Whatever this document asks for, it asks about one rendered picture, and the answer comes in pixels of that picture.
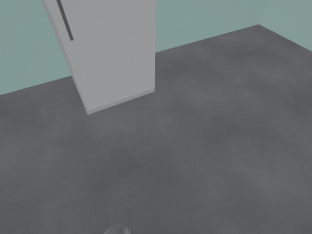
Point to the fridge door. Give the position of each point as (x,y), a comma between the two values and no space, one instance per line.
(112,53)

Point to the handle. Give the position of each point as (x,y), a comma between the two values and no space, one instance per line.
(65,20)

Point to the left robot thigh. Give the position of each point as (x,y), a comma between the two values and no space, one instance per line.
(118,229)

